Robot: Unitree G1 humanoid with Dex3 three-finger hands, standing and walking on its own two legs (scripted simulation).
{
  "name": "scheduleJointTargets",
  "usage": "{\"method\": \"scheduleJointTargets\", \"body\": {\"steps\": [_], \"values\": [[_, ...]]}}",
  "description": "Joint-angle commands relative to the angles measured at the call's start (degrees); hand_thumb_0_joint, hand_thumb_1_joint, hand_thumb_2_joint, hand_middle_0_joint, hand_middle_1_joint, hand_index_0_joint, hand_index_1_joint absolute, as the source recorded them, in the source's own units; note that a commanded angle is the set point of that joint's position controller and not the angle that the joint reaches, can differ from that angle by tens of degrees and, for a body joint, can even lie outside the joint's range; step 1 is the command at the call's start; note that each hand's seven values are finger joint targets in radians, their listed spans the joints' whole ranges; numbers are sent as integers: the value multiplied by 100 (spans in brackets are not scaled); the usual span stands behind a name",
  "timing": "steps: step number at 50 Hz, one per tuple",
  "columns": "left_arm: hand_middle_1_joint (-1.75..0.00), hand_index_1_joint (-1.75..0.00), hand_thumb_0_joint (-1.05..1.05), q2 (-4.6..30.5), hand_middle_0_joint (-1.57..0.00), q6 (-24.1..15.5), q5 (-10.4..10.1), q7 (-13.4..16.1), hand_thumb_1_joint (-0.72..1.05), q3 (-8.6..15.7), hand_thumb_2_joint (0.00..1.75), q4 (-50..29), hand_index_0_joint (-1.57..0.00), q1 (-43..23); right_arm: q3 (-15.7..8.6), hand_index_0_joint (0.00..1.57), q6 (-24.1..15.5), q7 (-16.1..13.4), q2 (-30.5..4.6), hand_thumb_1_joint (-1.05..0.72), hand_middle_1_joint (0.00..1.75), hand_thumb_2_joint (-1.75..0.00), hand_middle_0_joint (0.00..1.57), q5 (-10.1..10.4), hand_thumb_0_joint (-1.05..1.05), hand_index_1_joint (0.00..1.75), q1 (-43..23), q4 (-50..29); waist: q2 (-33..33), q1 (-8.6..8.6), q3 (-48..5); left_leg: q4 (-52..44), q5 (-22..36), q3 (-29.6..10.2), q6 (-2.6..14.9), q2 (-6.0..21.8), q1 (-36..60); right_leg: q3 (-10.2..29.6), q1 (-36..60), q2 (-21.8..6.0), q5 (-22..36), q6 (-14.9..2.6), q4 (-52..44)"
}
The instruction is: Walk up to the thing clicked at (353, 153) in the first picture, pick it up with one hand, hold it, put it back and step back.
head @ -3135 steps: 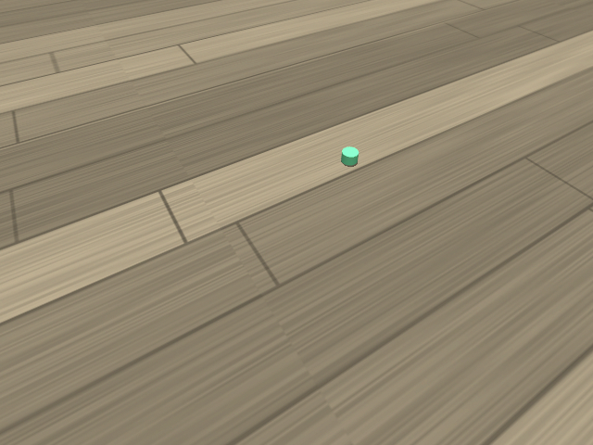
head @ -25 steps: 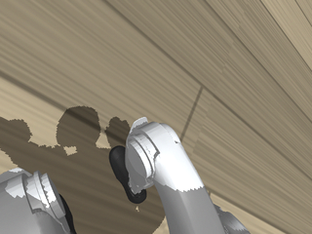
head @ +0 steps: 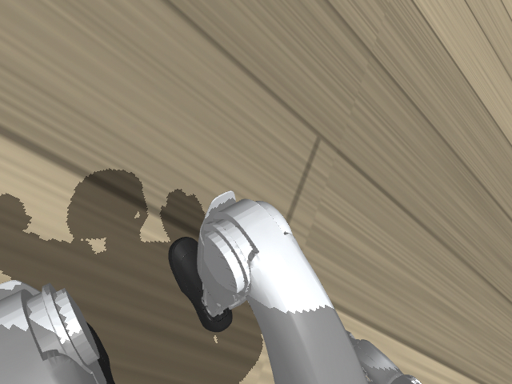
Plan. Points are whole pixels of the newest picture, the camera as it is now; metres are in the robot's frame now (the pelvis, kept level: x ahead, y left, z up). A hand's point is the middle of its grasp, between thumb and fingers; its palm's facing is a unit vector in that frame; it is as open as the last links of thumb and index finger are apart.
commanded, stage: rest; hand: left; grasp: from above
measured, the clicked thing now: out of the picture +0.52 +0.32 -0.28
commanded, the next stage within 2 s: open in 0.14 s
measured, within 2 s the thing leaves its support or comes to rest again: rests again in 0.32 s
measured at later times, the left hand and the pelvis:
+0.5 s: hand out of the picture +0.51 +0.31 -0.25, palm faces -0.43 -0.14 -0.89, open 11.3 cm; pelvis +0.00 +0.00 +0.00, yaw -1 degrees
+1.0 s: hand out of the picture +0.51 +0.31 -0.25, palm faces -0.45 -0.15 -0.88, open 13.5 cm; pelvis +0.00 +0.00 +0.00, yaw -1 degrees
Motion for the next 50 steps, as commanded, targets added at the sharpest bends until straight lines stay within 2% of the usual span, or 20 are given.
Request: {"method": "scheduleJointTargets", "body": {"steps": [1, 3, 4, 10, 12, 13, 14, 15, 17, 20, 22, 26, 28, 29, 30, 33, 35, 37, 40, 50], "values": [[-94, -89, 0, 1229, -82, -20, -19, 328, 52, 96, 82, -788, -87, -1793, -547, 20, 10, -32, -1992, -90, 30, -90, 20, -3, 0, 30, 1249, 242, 3775, -341, -3909, -1598, 1960, 86, -245, 292, 3132, -394, 2478, 163, 1447, -393, -783], [-95, -90, 0, 1027, -82, -34, -85, 320, 53, -62, 81, -592, -87, -1685, -491, 20, -2, -11, -1932, -91, 30, -90, 20, 10, 0, 30, 1162, 228, 3577, -384, -3711, -1544, 1753, 133, -174, 264, 2900, -382, 2521, 208, 1348, -383, -808], [-95, -90, 0, 1165, -81, -46, -96, 330, 52, 40, 82, -828, -86, -1821, -489, 20, -15, -8, -1998, -90, 30, -90, 20, 12, 0, 30, 1209, 211, 3605, -434, -3741, -1597, 1808, 88, -198, 290, 2948, -392, 2521, 179, 1362, -367, -813], [-93, -87, 0, 1218, -77, -84, -114, 329, 48, -1, 76, -703, -83, -1702, -438, 20, -44, -20, -2018, -90, 30, -90, 20, 3, 0, 30, 1114, 218, 3579, -416, -3777, -1538, 1852, 73, -201, 312, 2984, -379, 2569, 179, 1406, -370, -788], [-93, -87, 0, 1392, -76, -102, -134, 354, 47, 66, 76, -669, -82, -1721, -411, 20, -42, -36, -2036, -90, 30, -90, 20, -2, 0, 30, 1082, 202, 3539, -371, -3855, -1502, 1803, 104, -181, 307, 2846, -385, 2678, 196, 1401, -360, -837], [-90, -85, 0, 1286, -68, -96, -129, 340, 39, 34, 75, -437, -74, -1591, -411, 20, -40, -37, -2042, -90, 30, -90, 20, -13, 0, 30, 1141, 253, 3451, -452, -3628, -1512, 1675, 106, -168, 295, 2704, -389, 2635, 187, 1309, -364, -842], [-92, -86, 0, 1376, -60, -153, -154, 350, 31, 22, 71, -811, -66, -1793, -374, 20, -41, -43, -2006, -89, 30, -90, 20, -6, 0, 30, 1045, 176, 3503, -401, -3765, -1537, 1620, 123, -151, 297, 2700, -389, 2739, 207, 1300, -346, -866], [-91, -85, 0, 1439, -52, -122, -109, 374, 23, 68, 71, -499, -58, -1663, -391, 20, -26, -61, -2021, -89, 30, -90, 20, -14, 0, 30, 1099, 264, 3452, -397, -3698, -1534, 1503, 121, -150, 293, 2677, -404, 2707, 208, 1205, -359, -881], [-89, -83, 0, 1427, -39, -156, -107, 359, 7, 17, 65, -897, -45, -1836, -361, 20, -48, -55, -1970, -90, 30, -90, 20, -10, 0, 30, 1043, 192, 3699, -364, -3902, -1563, 1654, 122, -172, 309, 2925, -381, 2745, 206, 1329, -356, -822], [-90, -85, 0, 1507, -30, -136, -110, 378, -15, 100, 66, -864, -35, -1745, -383, 20, -52, -50, -2055, -90, 30, -90, 20, -16, 0, 30, 1092, 281, 3731, -401, -3856, -1520, 1797, 68, -206, 341, 2941, -402, 2675, 170, 1410, -357, -805], [-92, -87, 0, 1396, -27, -121, -139, 378, -21, 16, 70, -617, -31, -1637, -374, 20, -57, -53, -2031, -90, 30, -90, 20, -13, 0, 30, 1030, 217, 3437, -430, -3697, -1482, 1601, 104, -152, 315, 2680, -402, 2697, 212, 1299, -358, -849], [-96, -92, 0, 1387, -22, -84, -145, 333, -28, 45, 76, -805, -26, -1740, -400, 20, -66, -41, -2021, -90, 30, -90, 20, -16, 0, 30, 1070, 238, 3657, -403, -3791, -1560, 1756, 48, -202, 343, 2930, -414, 2561, 188, 1361, -356, -818], [-99, -95, 0, 1350, -20, -36, -144, 305, -31, 81, 79, -388, -24, -1482, -412, 20, -33, -26, -2070, -90, 30, -90, 20, -27, 0, 30, 1152, 398, 3543, -458, -3537, -1560, 1700, -12, -224, 363, 2834, -433, 2401, 155, 1251, -361, -823], [-101, -97, 0, 1274, -18, -83, -179, 268, -32, -16, 79, -797, -22, -1736, -386, 20, -45, -15, -2043, -90, 30, -90, 20, -9, 0, 30, 1045, 181, 3601, -457, -3595, -1578, 1744, 13, -205, 348, 2790, -428, 2502, 187, 1310, -359, -832], [-102, -98, 0, 1250, -16, -39, -175, 240, -36, -17, 82, -345, -19, -1460, -393, 20, -24, -19, -2035, -90, 30, -90, 20, -24, 0, 30, 1124, 328, 3372, -468, -3489, -1576, 1580, 16, -183, 340, 2698, -429, 2533, 194, 1205, -360, -850], [-105, -101, 0, 1421, -13, -69, -176, 201, -39, 38, 85, -927, -16, -1799, -382, 20, -8, -30, -2016, -90, 30, -90, 20, -13, 0, 30, 1057, 197, 3588, -361, -3916, -1541, 1862, 55, -193, 347, 2890, -394, 2731, 196, 1439, -360, -838], [-109, -104, 0, 1264, -10, -71, -217, 152, -41, -37, 86, -701, -14, -1592, -387, 20, 4, -26, -2032, -90, 30, -90, 20, -5, 0, 30, 1035, 188, 3512, -430, -3706, -1529, 1861, 52, -185, 336, 2790, -407, 2663, 192, 1424, -352, -847], [-111, -107, 0, 1144, -7, -58, -230, 107, -44, -113, 89, -377, -11, -1358, -393, 20, 39, -44, -2047, -89, 30, -90, 20, -1, 0, 30, 1111, 212, 3107, -480, -3322, -1563, 1482, 69, -144, 306, 2435, -411, 2632, 224, 1153, -354, -920], [-112, -108, 0, 1390, -6, -108, -210, 78, -46, -19, 90, -738, -10, -1637, -397, 20, 63, -78, -2038, -89, 30, -90, 20, 1, 0, 30, 1083, 170, 3381, -340, -3699, -1556, 1685, 32, -181, 322, 2743, -415, 2630, 195, 1265, -369, -887], [-113, -108, 0, 1400, -6, -205, -95, 217, -44, 36, 90, -709, -10, -1595, -329, 20, 134, -92, -2018, -89, 30, -90, 20, -66, 0, 30, 1188, 238, 3603, -448, -3594, -1586, 1813, -27, -244, 341, 2909, -452, 2564, 175, 1320, -380, -874]]}}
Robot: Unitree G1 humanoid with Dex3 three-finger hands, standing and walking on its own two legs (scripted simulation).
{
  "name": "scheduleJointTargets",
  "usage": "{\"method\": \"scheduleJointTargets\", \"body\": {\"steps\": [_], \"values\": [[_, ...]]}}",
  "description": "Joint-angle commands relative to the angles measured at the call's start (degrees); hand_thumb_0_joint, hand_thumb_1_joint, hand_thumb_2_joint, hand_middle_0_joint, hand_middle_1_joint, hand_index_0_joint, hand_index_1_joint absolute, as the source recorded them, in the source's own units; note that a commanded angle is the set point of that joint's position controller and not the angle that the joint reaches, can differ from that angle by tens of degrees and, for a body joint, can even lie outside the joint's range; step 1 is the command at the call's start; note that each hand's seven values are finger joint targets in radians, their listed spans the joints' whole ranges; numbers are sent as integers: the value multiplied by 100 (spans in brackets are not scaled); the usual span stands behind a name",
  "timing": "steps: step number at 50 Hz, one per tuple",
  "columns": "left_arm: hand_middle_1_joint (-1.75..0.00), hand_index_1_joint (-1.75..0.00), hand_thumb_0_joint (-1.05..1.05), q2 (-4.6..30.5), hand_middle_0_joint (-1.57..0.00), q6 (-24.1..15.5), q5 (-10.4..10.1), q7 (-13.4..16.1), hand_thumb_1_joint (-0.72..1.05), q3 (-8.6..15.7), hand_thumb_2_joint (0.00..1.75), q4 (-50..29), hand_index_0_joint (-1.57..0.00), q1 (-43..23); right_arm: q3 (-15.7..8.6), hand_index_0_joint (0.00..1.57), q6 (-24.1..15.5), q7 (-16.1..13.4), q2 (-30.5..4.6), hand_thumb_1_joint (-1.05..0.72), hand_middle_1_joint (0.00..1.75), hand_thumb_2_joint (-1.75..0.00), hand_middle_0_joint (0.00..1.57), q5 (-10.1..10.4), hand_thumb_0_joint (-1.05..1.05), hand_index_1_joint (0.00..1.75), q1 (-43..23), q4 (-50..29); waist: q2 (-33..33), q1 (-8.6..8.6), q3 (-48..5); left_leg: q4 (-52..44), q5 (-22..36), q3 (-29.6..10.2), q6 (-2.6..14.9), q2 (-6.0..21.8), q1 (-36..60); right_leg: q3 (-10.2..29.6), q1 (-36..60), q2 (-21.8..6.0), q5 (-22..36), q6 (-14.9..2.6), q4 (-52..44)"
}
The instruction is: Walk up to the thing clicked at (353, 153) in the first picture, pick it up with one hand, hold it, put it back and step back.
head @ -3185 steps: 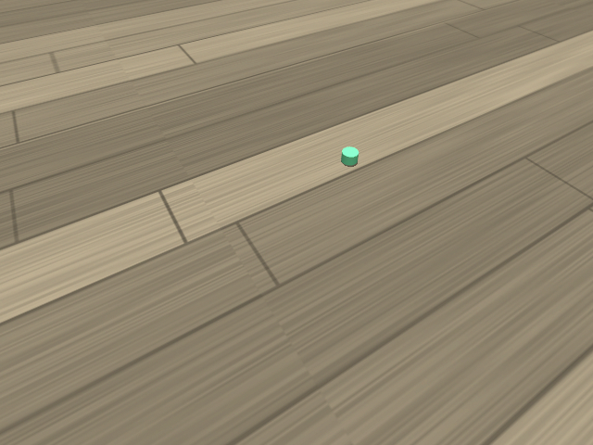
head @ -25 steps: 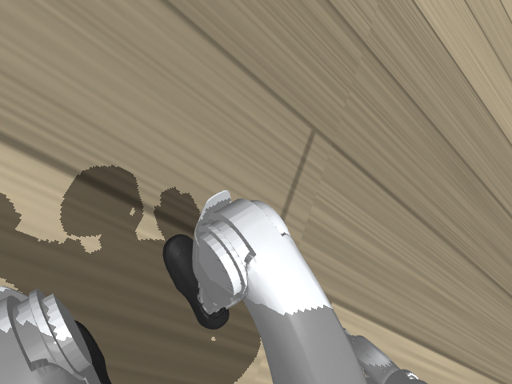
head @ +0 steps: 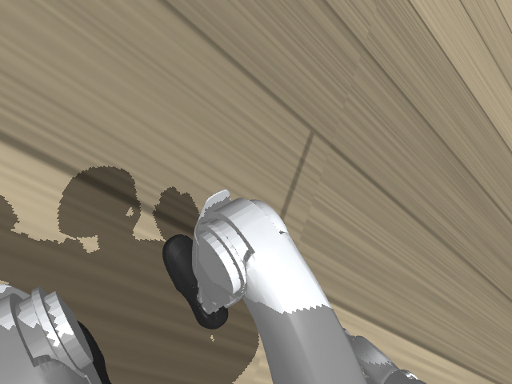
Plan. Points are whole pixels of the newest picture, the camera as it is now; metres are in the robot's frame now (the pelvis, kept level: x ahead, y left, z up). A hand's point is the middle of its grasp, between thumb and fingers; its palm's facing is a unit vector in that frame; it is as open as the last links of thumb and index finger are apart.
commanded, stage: open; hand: left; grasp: from above
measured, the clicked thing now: out of the picture +0.52 +0.32 -0.29
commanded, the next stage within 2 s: withdraw in 0.14 s
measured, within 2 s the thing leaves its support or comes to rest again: neither
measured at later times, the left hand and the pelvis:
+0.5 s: hand out of the picture +0.53 +0.33 -0.22, palm faces -0.34 -0.12 -0.93, open 13.9 cm; pelvis +0.00 +0.00 +0.00, yaw +0 degrees
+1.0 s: hand out of the picture +0.51 +0.34 -0.12, palm faces -0.49 -0.13 -0.86, open 13.9 cm; pelvis -0.01 +0.00 +0.03, yaw +5 degrees
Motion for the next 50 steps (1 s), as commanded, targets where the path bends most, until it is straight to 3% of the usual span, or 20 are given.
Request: {"method": "scheduleJointTargets", "body": {"steps": [1, 9, 11, 12, 13, 15, 16, 18, 19, 20, 21, 23, 26, 29, 34, 38, 42, 45, 47, 50], "values": [[-112, -108, 0, 1024, -5, -43, -4, 271, -46, 10, 91, -829, -9, -1575, -577, 20, 45, -36, -1993, -89, 30, -90, 20, 7, 0, 30, 1259, 180, 3646, -390, -3679, -1608, 1814, 84, -243, 312, 2957, -360, 2403, 148, 1262, -402, -788], [-112, -108, 0, 1081, -5, -2, -34, 341, -44, 58, 89, -721, -9, -1594, -570, 20, 12, -47, -2035, -89, 30, -90, 20, -15, 0, 30, 1278, 241, 3555, -437, -3580, -1626, 1607, 86, -223, 306, 2738, -358, 2394, 129, 1175, -384, -827], [-112, -107, 0, 1003, -5, 42, -75, 292, -44, 36, 90, -474, -9, -1326, -459, 20, 9, -25, -1933, -89, 30, -90, 20, -21, 0, 30, 1292, 273, 3374, -471, -3442, -1605, 1555, 99, -206, 316, 2647, -334, 2429, 135, 1119, -361, -860], [-111, -107, 0, 1153, -5, -28, -101, 307, -45, 41, 90, -1064, -9, -1766, -552, 20, 5, -57, -2029, -89, 30, -90, 20, -9, 0, 30, 1194, 129, 3550, -452, -3784, -1609, 1682, 114, -203, 326, 2803, -339, 2626, 171, 1253, -361, -863], [-105, -104, 0, 1208, -6, 2, -37, 332, -53, 71, 98, -737, -8, -1677, -555, 20, 21, -78, -2026, -91, 30, -90, 20, -8, 0, 30, 1263, 222, 3505, -426, -3831, -1601, 1683, 84, -215, 320, 2807, -356, 2649, 155, 1272, -383, -848], [-104, -103, 0, 1275, -7, 10, -36, 305, -54, 68, 100, -999, -7, -1728, -537, 20, 5, -64, -1986, -91, 30, -90, 20, 4, 0, 30, 1193, 98, 3670, -362, -3985, -1631, 1723, 143, -208, 305, 2935, -322, 2735, 156, 1311, -378, -839], [-104, -103, 0, 1422, -7, 24, -12, 314, -54, 195, 100, -1128, -7, -1845, -585, 20, 12, -69, -2043, -91, 30, -90, 20, 2, 0, 30, 1294, 230, 3903, -325, -4109, -1655, 1829, 89, -263, 334, 3092, -334, 2607, 124, 1340, -402, -789], [-103, -103, 0, 1343, -7, 81, -8, 237, -55, 182, 101, -1126, -7, -1738, -593, 20, 33, -52, -2001, -91, 30, -90, 20, 7, 0, 30, 1335, 257, 3877, -346, -3990, -1594, 1784, 162, -236, 306, 2967, -311, 2574, 137, 1295, -411, -820], [-103, -103, 0, 1407, -7, 129, -2, 201, -55, 210, 101, -1188, -7, -1770, -601, 20, 50, -56, -1984, -91, 30, -90, 20, 22, 0, 30, 1363, 230, 3820, -327, -4072, -1610, 1713, 215, -208, 289, 2982, -281, 2704, 151, 1272, -405, -897], [-103, -103, 0, 1653, -7, 161, 43, 199, -55, 416, 101, -1653, -7, -1982, -654, 20, 71, -59, -2022, -91, 30, -90, 20, 38, 0, 30, 1389, 223, 4116, -244, -4358, -1605, 1871, 204, -247, 308, 3134, -262, 2678, 123, 1363, -425, -873], [-103, -103, 0, 1625, -7, 184, 54, 159, -56, 396, 101, -2038, -7, -2178, -682, 20, 73, -41, -1970, -91, 30, -90, 20, 38, 0, 30, 1386, 144, 4383, -142, -4634, -1590, 2116, 254, -277, 294, 3304, -248, 2732, 119, 1529, -458, -838], [-102, -103, 0, 1550, -7, 316, 45, 56, -57, 460, 102, -1995, -6, -1760, -800, 20, 129, 0, -1939, -91, 30, -91, 20, 79, 0, 30, 1395, 152, 4448, 6, -4817, -1649, 2112, 313, -279, 273, 3338, -236, 2800, 139, 1494, -500, -877], [-102, -102, 0, 1306, -7, 483, -69, -277, -57, 433, 102, -2688, -6, -1645, -980, 20, 242, 71, -1817, -91, 30, -91, 20, 177, 0, 30, 1395, 6, 4562, 249, -5339, -1753, 2372, 391, -269, 241, 3504, -174, 2808, 153, 1592, -518, -879], [-101, -102, 0, 916, -7, 724, -278, -769, -57, 370, 102, -2966, -6, -1339, -1186, 20, 461, 119, -1716, -91, 30, -91, 20, 285, 0, 30, 1491, -54, 4393, 398, -5325, -1883, 2294, 494, -243, 179, 3196, -81, 2765, 128, 1512, -548, -999], [-101, -102, 0, -176, -7, 932, -700, -1823, -55, -136, 103, -2690, -6, -977, -1459, 20, 932, -33, -1658, -90, 30, -90, 20, 402, 0, 30, 1820, -135, 2954, 168, -4241, -2161, 1616, 501, -128, 60, 2409, -43, 2660, 119, 980, -609, -1408], [-101, -102, 0, -373, -8, 779, -809, -2390, -52, -337, 102, -3059, -7, -1307, -1499, 20, 1178, -301, -1616, -90, 30, -90, 20, 466, 0, 30, 1879, -182, 2654, 147, -3997, -2411, 1432, 426, -163, 17, 2609, 8, 2472, 71, 617, -655, -1585], [-100, -101, 0, -376, -9, 402, -779, -2674, -52, -408, 102, -3225, -8, -1735, -1430, 20, 1292, -567, -1552, -90, 30, -90, 20, 466, 0, 30, 1834, -139, 2536, 60, -3938, -2334, 1272, 416, -163, -29, 2743, 66, 2236, 17, 458, -640, -1685], [-99, -100, 0, 40, -11, 110, -582, -2565, -51, -239, 101, -3182, -9, -1873, -1336, 20, 1340, -677, -1466, -90, 30, -90, 20, 417, 0, 30, 1708, -194, 2748, 228, -4290, -2284, 1294, 463, -177, -48, 2875, 111, 2209, -14, 470, -612, -1568], [-99, -100, 0, 279, -11, -55, -419, -2325, -52, -128, 101, -3356, -9, -2137, -1257, 20, 1391, -725, -1381, -90, 30, -90, 20, 380, 0, 30, 1609, -188, 3271, 373, -4806, -2279, 1525, 522, -202, -33, 3263, 139, 2273, -14, 679, -599, -1416], [-98, -99, 0, 375, -11, -88, -194, -1836, -52, -42, 101, -3254, -10, -2313, -1233, 20, 1438, -727, -1407, -90, 30, -90, 20, 357, 0, 30, 1574, -240, 3747, 391, -5026, -2319, 1698, 565, -234, -44, 3477, 94, 2167, -20, 834, -614, -1280]]}}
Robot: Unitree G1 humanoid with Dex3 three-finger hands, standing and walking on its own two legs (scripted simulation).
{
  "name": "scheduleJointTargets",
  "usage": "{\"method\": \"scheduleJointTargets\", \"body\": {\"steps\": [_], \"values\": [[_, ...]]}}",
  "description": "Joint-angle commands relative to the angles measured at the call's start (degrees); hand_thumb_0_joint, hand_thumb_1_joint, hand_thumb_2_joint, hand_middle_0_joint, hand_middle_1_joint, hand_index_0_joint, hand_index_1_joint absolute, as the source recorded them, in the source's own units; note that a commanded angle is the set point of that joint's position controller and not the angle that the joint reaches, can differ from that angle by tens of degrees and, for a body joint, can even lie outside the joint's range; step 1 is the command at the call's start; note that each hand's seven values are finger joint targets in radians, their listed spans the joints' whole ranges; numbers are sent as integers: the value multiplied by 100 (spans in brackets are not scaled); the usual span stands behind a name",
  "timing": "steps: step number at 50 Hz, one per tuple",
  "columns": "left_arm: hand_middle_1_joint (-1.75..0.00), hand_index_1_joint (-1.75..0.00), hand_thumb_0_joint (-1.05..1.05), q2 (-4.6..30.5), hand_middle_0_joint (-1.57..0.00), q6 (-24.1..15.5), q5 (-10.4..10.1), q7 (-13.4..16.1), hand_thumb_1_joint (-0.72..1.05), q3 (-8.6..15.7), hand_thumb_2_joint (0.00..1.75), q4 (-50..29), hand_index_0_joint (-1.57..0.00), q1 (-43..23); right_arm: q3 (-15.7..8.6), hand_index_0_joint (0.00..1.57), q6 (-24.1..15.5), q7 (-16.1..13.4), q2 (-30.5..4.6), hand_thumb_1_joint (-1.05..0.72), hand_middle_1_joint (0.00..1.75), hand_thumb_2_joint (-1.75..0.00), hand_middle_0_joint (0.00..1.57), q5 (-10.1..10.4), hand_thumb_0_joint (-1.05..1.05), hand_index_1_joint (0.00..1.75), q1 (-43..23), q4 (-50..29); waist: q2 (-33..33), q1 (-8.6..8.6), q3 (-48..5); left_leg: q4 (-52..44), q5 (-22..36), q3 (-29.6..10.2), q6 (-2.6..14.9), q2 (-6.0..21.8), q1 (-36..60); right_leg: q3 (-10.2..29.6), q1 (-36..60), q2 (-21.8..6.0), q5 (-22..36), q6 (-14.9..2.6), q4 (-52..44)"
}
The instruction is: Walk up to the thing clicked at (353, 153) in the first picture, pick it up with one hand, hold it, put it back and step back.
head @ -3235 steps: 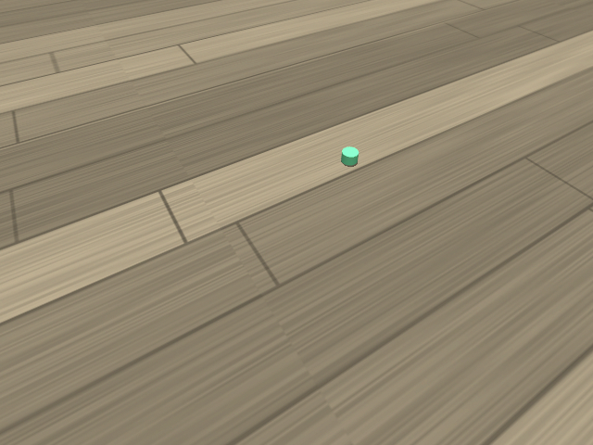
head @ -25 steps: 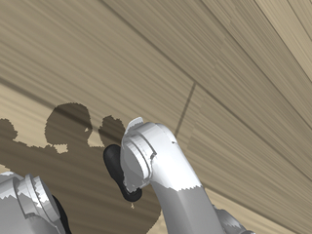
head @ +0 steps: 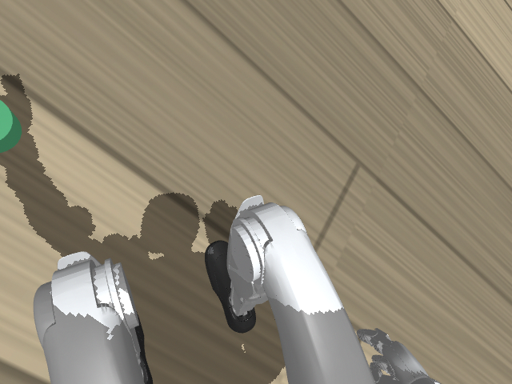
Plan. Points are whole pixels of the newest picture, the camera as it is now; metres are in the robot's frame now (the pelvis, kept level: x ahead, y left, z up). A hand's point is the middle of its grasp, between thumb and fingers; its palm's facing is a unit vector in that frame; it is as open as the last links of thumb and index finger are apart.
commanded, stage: withdraw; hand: left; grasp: from above
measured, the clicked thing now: out of the picture +0.55 +0.28 -0.32
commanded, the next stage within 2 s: home in 0.16 s
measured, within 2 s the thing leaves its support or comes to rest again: neither
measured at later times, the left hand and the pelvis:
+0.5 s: hand out of the picture +0.52 +0.30 -0.16, palm faces -0.44 -0.17 -0.88, open 11.7 cm; pelvis +0.00 +0.00 -0.01, yaw +1 degrees
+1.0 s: hand out of the picture +0.35 +0.26 +0.06, palm faces -0.14 -0.81 -0.57, open 7.2 cm; pelvis +0.03 +0.00 +0.17, yaw +8 degrees
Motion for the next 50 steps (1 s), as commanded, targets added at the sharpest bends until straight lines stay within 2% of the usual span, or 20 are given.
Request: {"method": "scheduleJointTargets", "body": {"steps": [1, 2, 4, 7, 9, 13, 16, 19, 22, 24, 26, 28, 30, 32, 34, 37, 39, 42, 45, 50], "values": [[-98, -99, 0, 1446, -11, -126, 250, 874, -52, 413, 100, -1130, -10, -2656, -420, 20, 108, -62, -1458, -90, 30, -90, 20, -50, 0, 30, 1301, 87, 3364, -291, -4389, -1481, 1361, 151, -270, 119, 3412, -262, 1995, 165, 838, -471, -666], [-96, -97, 0, 1517, -12, -75, 271, 1008, -50, 470, 99, -1081, -11, -2766, -453, 20, 112, -59, -1513, -91, 30, -90, 20, -26, 0, 30, 1271, 117, 3446, -208, -4430, -1507, 1373, 135, -274, 117, 3450, -265, 1810, 153, 848, -473, -615], [-94, -95, 0, 1363, -15, 42, 297, 1146, -48, 406, 97, -734, -13, -2728, -494, 20, 79, -26, -1519, -91, 30, -90, 20, -30, 0, 30, 1343, 137, 3383, -364, -4342, -1464, 1328, 158, -254, 130, 3419, -279, 1763, 183, 827, -466, -625], [-90, -91, 0, 1389, -18, 262, 281, 1264, -44, 399, 93, -422, -17, -2580, -497, 20, 76, 18, -1481, -90, 30, -90, 20, 27, 0, 30, 1346, 156, 3134, -306, -4459, -1530, 1082, 255, -158, 124, 3016, -221, 1986, 196, 768, -415, -673], [-89, -90, 0, 1238, -19, 416, 198, 1206, -43, 315, 92, 135, -18, -2070, -475, 20, 67, 33, -1459, -91, 30, -90, 20, 33, 0, 30, 1333, 207, 2829, -232, -4112, -1503, 810, 304, -102, 118, 2597, -200, 1997, 237, 523, -428, -736], [-87, -87, 0, 1295, -22, 516, 55, 939, -38, 323, 88, -2, -22, -1724, -455, 20, 93, 13, -1432, -90, 30, -90, 20, 59, 0, 30, 1420, 231, 2376, -210, -4094, -1375, 992, 375, -39, 102, 2242, -171, 2465, 244, 625, -405, -824], [-69, -71, 0, 1319, -26, 419, -173, 725, -14, 440, 101, -304, -24, -1632, -490, 20, 96, -14, -1504, -88, 30, -89, 20, 73, 0, 30, 1492, 165, 1948, -233, -3922, -1254, 997, 353, -27, 85, 2033, -179, 2508, 213, 581, -418, -897], [-61, -62, 0, 1372, -24, 237, -475, 541, 3, 702, 94, -715, -22, -1174, -604, 20, 74, -2, -1498, -89, 30, -90, 20, 47, 0, 30, 1577, 66, 1978, -9, -4049, -1268, 1025, 316, -100, 60, 2190, -198, 2530, 190, 480, -465, -886], [-54, -56, 0, 1481, -24, 108, -741, 494, 23, 1100, 95, -2017, -22, -699, -811, 20, 68, 48, -1430, -89, 30, -90, 20, 125, 0, 30, 1621, -132, 2790, 492, -5472, -1456, 1606, 399, -211, 41, 3195, -131, 2951, 117, 927, -503, -822], [-50, -51, 0, 1323, -23, 158, -1123, 537, 39, 1336, 96, -2950, -22, -266, -1011, 20, 94, 91, -1390, -89, 30, -90, 20, 248, 0, 30, 1577, -221, 3366, 875, -6182, -1766, 1882, 394, -288, -6, 3882, -47, 2888, 69, 1074, -559, -829], [-47, -48, 0, 1117, -23, 280, -1555, 605, 55, 1493, 98, -3753, -22, -61, -1260, 20, 99, 139, -1282, -89, 30, -90, 20, 365, 0, 30, 1583, -241, 3537, 1054, -6581, -2134, 1786, 331, -288, 26, 4464, 8, 2865, 74, 939, -547, -964], [-46, -46, 0, 930, -24, 511, -1981, 723, 70, 1608, 102, -4180, -23, 102, -1448, 20, 120, 99, -1198, -89, 30, -90, 20, 511, 0, 30, 1488, -90, 3243, 1100, -6492, -2493, 1402, 259, -217, 32, 4527, 77, 2767, 81, 745, -498, -1171], [-43, -44, 0, 186, -23, 766, -2424, 721, 70, 1385, 99, -4079, -22, 687, -1530, 20, 100, 75, -1064, -89, 30, -90, 20, 598, 0, 30, 1353, 93, 2820, 1017, -5905, -2844, 1149, 71, -154, 61, 4516, 99, 2502, 68, 611, -427, -1357], [-40, -41, 0, -459, -22, 1021, -2715, 611, 73, 1037, 96, -3782, -21, 1273, -1588, 20, 42, 41, -946, -89, 30, -90, 20, 653, 0, 30, 1317, 280, 2419, 948, -5340, -3134, 811, 47, -91, 120, 4471, 134, 2562, 109, 379, -395, -1634], [-38, -39, 0, -753, -21, 1235, -3043, 419, 68, 890, 92, -3921, -21, 1687, -1654, 20, -15, 27, -912, -89, 30, -90, 20, 694, 0, 30, 1222, 340, 2131, 1029, -4968, -3404, 541, 69, -74, 131, 4510, 181, 2779, 98, 218, -405, -1943], [-49, -50, 0, -1493, -25, 1474, -3717, 129, 81, 479, 110, -4431, -24, 2102, -1707, 20, -165, -40, -782, -89, 30, -90, 20, 779, 0, 30, 1018, 254, 1669, 968, -4891, -3716, 447, 166, -29, 130, 4650, 221, 3469, 99, 284, -360, -2450], [-50, -51, 0, -1640, -26, 1543, -4126, 31, 89, 459, 114, -4534, -25, 2462, -1714, 20, -304, -111, -721, -89, 30, -90, 20, 828, 0, 30, 841, 241, 1346, 1008, -4623, -3928, 501, 140, -43, 141, 4863, 239, 3665, 86, 336, -334, -2715], [-42, -42, 0, -1744, -24, 1544, -4581, 28, 96, 559, 106, -4572, -23, 3055, -1717, 20, -497, -187, -605, -89, 30, -90, 20, 867, 0, 30, 673, 159, 866, 1101, -4150, -4208, 367, 244, -15, 98, 4835, 341, 4159, 84, 191, -314, -3207], [-30, -30, 0, -1752, -20, 1525, -4922, 211, 90, 817, 91, -4911, -20, 3401, -1697, 20, -662, -288, -506, -90, 30, -90, 20, 922, 0, 30, 444, 53, 1037, 1332, -4129, -4682, 319, 196, -50, 80, 5334, 453, 4559, 39, 163, -313, -3480], [-30, -30, 0, -2078, -20, 1678, -5413, 460, 90, 1060, 90, -5421, -20, 4473, -1667, 20, -820, -415, -325, -90, 30, -90, 20, 1011, 0, 30, 172, -116, 1046, 1562, -4313, -5262, 994, 319, -92, 80, 6205, 567, 5530, 46, 589, -327, -4079]]}}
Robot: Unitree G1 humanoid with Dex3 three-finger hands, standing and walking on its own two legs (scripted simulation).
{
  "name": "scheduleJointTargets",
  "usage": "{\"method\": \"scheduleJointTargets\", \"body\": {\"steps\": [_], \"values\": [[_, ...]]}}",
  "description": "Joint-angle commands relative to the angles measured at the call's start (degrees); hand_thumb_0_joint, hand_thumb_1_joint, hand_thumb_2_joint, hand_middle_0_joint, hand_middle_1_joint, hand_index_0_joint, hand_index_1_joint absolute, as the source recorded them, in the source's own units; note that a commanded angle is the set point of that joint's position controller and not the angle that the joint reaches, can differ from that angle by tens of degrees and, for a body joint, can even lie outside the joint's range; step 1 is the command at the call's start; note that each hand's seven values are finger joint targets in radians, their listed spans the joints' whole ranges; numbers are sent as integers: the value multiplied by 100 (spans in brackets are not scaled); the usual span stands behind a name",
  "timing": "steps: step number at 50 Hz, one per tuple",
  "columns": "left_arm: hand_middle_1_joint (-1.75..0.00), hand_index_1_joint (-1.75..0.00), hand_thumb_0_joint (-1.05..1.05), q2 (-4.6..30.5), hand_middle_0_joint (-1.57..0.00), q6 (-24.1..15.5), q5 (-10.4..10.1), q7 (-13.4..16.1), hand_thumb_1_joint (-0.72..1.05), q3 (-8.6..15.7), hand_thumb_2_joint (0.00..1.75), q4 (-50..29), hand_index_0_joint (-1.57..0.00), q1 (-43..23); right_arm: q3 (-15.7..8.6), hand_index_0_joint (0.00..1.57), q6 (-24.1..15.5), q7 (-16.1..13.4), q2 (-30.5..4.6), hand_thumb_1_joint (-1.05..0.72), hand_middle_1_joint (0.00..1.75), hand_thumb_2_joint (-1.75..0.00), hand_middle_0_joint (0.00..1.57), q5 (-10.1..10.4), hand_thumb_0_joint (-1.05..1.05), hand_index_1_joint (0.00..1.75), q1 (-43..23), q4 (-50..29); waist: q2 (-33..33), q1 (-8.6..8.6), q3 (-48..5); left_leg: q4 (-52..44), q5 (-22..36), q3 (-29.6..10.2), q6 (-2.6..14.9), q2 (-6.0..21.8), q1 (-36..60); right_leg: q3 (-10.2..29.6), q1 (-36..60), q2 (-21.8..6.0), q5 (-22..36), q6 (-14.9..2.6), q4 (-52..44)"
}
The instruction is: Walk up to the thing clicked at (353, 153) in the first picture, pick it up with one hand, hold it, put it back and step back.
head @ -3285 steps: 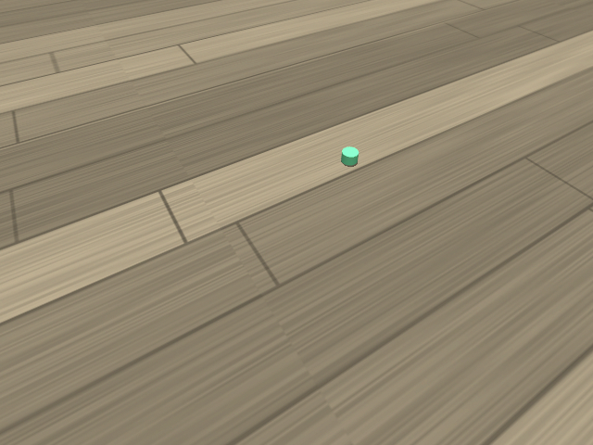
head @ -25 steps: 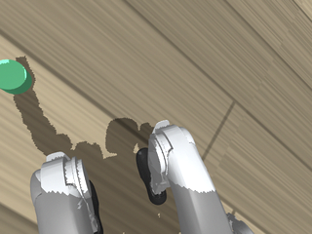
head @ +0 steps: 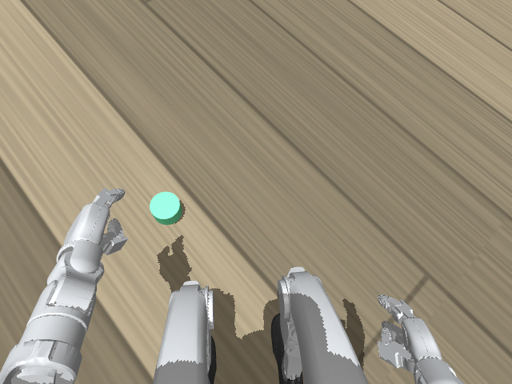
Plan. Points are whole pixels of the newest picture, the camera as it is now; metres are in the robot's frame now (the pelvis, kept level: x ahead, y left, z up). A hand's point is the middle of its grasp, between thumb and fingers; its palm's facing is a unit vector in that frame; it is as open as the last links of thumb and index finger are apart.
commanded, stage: home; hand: left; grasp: from above
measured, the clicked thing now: (166, 208) +0.56 +0.21 -0.50
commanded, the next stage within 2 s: none
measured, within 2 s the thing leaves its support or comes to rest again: neither
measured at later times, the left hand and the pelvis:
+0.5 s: hand (89, 292) +0.26 +0.17 +0.08, palm faces +0.08 -0.98 -0.20, open 7.4 cm; pelvis +0.05 -0.01 +0.16, yaw +2 degrees
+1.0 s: hand (47, 325) +0.23 +0.18 +0.14, palm faces +0.08 -0.98 -0.19, open 7.4 cm; pelvis +0.08 +0.00 +0.19, yaw +3 degrees
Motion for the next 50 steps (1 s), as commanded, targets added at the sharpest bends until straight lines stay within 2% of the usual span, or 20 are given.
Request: {"method": "scheduleJointTargets", "body": {"steps": [1, 5, 7, 9, 10, 11, 12, 13, 15, 16, 19, 20, 21, 26, 30, 38, 41, 45, 47, 50], "values": [[-30, -30, 0, 867, -20, -76, -527, 376, 90, 631, 90, -1499, -20, -602, -372, 20, -263, -163, -872, -90, 30, -90, 20, 72, 0, 30, 482, -427, 632, 40, -2702, -2222, 1056, -215, -5, 62, 2759, 46, 2408, 46, 848, -263, -1575], [-30, -30, 0, 569, -20, 181, -1063, 383, 90, 638, 90, -1941, -20, 245, -360, 20, -363, -290, -792, -90, 30, -90, 20, 75, 0, 30, 394, -512, 427, 69, -2594, -2687, 1211, -167, 16, 58, 3267, 125, 3229, 68, 996, -237, -2220], [-30, -30, 0, 330, -20, 362, -1326, 358, 90, 540, 90, -2143, -20, 704, -335, 20, -418, -360, -746, -90, 30, -90, 20, 75, 0, 30, 355, -556, 314, 57, -2432, -2979, 1193, -174, 21, 69, 3539, 154, 3580, 88, 1001, -216, -2578], [-30, -30, 0, 296, -20, 507, -1565, 360, 90, 622, 90, -2530, -20, 867, -314, 20, -473, -454, -724, -90, 30, -90, 20, 93, 0, 30, 336, -602, 249, 92, -2426, -3232, 1222, -178, 26, 85, 3881, 180, 3958, 96, 1059, -198, -2897], [-30, -30, 0, 139, -20, 572, -1679, 353, 90, 535, 90, -2579, -20, 992, -278, 20, -509, -502, -687, -90, 30, -90, 20, 109, 0, 30, 325, -596, 203, 19, -2285, -3347, 1191, -180, 31, 95, 3973, 186, 4071, 100, 1047, -189, -3049], [-30, -30, 0, 132, -20, 626, -1794, 356, 90, 595, 90, -2780, -20, 1144, -252, 20, -548, -558, -642, -90, 30, -90, 20, 117, 0, 30, 339, -640, 147, 65, -2204, -3441, 1171, -138, 50, 79, 4025, 219, 4320, 111, 1038, -177, -3264], [-30, -30, 0, -47, -20, 683, -1869, 342, 90, 510, 90, -2727, -20, 1381, -208, 20, -596, -605, -597, -90, 30, -90, 20, 116, 0, 30, 347, -615, 57, -32, -1976, -3527, 1216, -110, 60, 86, 4028, 218, 4442, 118, 1088, -171, -3410], [-30, -30, 0, -41, -20, 728, -1972, 340, 90, 618, 90, -2804, -20, 1535, -195, 20, -638, -653, -588, -90, 30, -90, 20, 112, 0, 30, 364, -596, 39, 44, -1847, -3640, 1218, -99, 64, 83, 4143, 226, 4565, 117, 1095, -164, -3565], [-30, -30, 0, -196, -20, 803, -2055, 306, 90, 502, 90, -2999, -20, 1815, -147, 20, -719, -743, -538, -90, 30, -90, 20, 110, 0, 30, 378, -619, 134, 39, -1530, -3922, 1254, -86, 47, 89, 4343, 228, 4715, 117, 1098, -175, -3829], [-30, -30, 0, -105, -20, 835, -2095, 312, 90, 633, 90, -3104, -20, 1926, -141, 20, -755, -780, -545, -90, 30, -90, 20, 104, 0, 30, 364, -660, 150, 102, -1472, -4067, 1244, -131, 41, 100, 4505, 223, 4841, 118, 1093, -168, -3933], [-30, -30, 0, -301, -20, 954, -2165, 271, 90, 528, 90, -3401, -20, 2393, -90, 20, -851, -871, -464, -90, 30, -90, 20, 74, 0, 30, 399, -742, 208, 120, -1037, -4497, 1210, -144, 26, 106, 4795, 203, 5130, 112, 1066, -162, -4333], [-30, -30, 0, -237, -20, 1010, -2181, 275, 90, 659, 90, -3473, -20, 2669, -90, 20, -874, -903, -466, -90, 30, -90, 20, 65, 0, 30, 456, -811, 189, 191, -994, -4612, 1210, -121, 37, 82, 4942, 214, 5316, 104, 1063, -151, -4514], [-30, -30, 0, -309, -20, 1052, -2198, 259, 90, 559, 90, -3607, -20, 2861, -78, 20, -906, -920, -451, -90, 30, -90, 20, 52, 0, 30, 468, -827, 203, 178, -903, -4754, 1247, -123, 32, 96, 5085, 193, 5444, 116, 1102, -143, -4616], [-30, -30, 0, -458, -20, 1268, -2177, 210, 90, 449, 90, -4363, -20, 3954, -87, 20, -1019, -1024, -383, -90, 30, -90, 20, 13, 0, 30, 584, -1049, 240, 245, -605, -5224, 1679, -24, 3, 74, 5650, 123, 5972, 149, 1393, -149, -5125], [-30, -30, 0, -603, -20, 1398, -2198, 139, 90, 302, 90, -4814, -20, 4437, -74, 20, -1135, -1089, -351, -90, 30, -90, 20, -12, 0, 30, 554, -1158, 166, 236, -254, -5464, 1836, -64, -3, 104, 5834, 15, 6060, 195, 1479, -150, -5278], [-30, -30, 0, -566, -20, 1475, -2161, -28, 90, 312, 90, -5211, -20, 4666, -123, 20, -1380, -1157, -395, -90, 30, -90, 20, -71, 0, 30, 524, -1261, -120, 275, 103, -5658, 1776, -69, 31, 106, 5998, -88, 6126, 194, 1350, -114, -5435], [-30, -30, 0, -556, -20, 1440, -2137, -78, 90, 337, 90, -5135, -20, 4609, -146, 20, -1471, -1158, -412, -90, 30, -90, 20, -108, 0, 30, 561, -1205, -108, 239, 13, -5572, 1980, -34, 26, 78, 6046, -61, 6172, 178, 1520, -112, -5383], [-30, -30, 0, -476, -20, 1376, -2093, -96, 90, 397, 90, -5220, -20, 4605, -170, 20, -1522, -1136, -443, -90, 30, -90, 20, -137, 0, 30, 567, -1169, 164, 324, -194, -5578, 2341, -80, -46, 109, 6213, -90, 6250, 186, 1766, -144, -5221], [-30, -30, 0, -507, -20, 1365, -2098, -79, 90, 379, 90, -5212, -20, 4711, -157, 20, -1516, -1123, -428, -90, 30, -90, 20, -138, 0, 30, 534, -1185, 15, 385, -183, -5516, 2372, -45, -24, 79, 6146, -79, 6372, 169, 1846, -124, -5266], [-30, -30, 0, -501, -20, 1366, -2090, -84, 90, 343, 90, -5225, -20, 4702, -163, 20, -1508, -1099, -461, -90, 30, -90, 20, -133, 0, 30, 563, -1125, 241, 387, -277, -5580, 2615, -101, -82, 102, 6276, -76, 6384, 187, 1997, -162, -5174]]}}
